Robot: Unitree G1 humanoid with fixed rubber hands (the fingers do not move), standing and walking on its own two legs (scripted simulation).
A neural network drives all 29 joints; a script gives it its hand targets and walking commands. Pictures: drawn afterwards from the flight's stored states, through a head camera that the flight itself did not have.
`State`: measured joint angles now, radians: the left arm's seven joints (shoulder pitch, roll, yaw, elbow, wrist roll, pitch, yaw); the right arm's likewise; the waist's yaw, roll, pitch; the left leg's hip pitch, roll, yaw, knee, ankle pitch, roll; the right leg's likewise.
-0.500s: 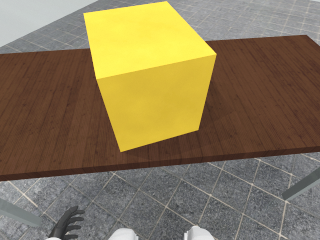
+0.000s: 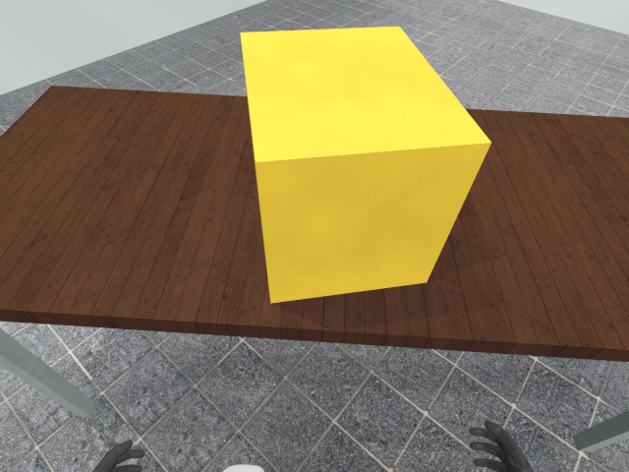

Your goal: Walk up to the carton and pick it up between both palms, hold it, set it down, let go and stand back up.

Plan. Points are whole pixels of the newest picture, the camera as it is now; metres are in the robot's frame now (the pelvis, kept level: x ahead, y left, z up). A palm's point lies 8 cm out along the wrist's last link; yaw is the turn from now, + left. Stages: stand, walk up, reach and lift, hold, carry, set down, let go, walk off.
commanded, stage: walk up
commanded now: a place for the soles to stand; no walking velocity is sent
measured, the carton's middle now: (336, 161) +0.53 -0.02 +0.10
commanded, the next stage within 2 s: none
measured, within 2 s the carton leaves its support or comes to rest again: neither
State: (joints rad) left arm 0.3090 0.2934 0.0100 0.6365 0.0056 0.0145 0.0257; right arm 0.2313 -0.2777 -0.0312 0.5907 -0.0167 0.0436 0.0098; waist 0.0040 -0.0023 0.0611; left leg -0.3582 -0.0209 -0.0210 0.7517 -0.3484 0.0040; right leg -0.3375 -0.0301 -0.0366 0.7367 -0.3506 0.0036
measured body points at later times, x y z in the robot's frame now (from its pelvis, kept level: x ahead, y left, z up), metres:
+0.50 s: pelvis +0.01 +0.01 +0.02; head +0.03 +0.01 +0.47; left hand +0.15 +0.27 -0.08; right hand +0.13 -0.26 -0.08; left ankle +0.03 +0.12 -0.71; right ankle +0.03 -0.12 -0.71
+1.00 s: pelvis -0.05 +0.03 +0.01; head -0.03 +0.03 +0.46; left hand +0.12 +0.29 -0.08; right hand +0.06 -0.25 -0.09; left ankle -0.02 +0.13 -0.71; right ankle +0.02 -0.12 -0.71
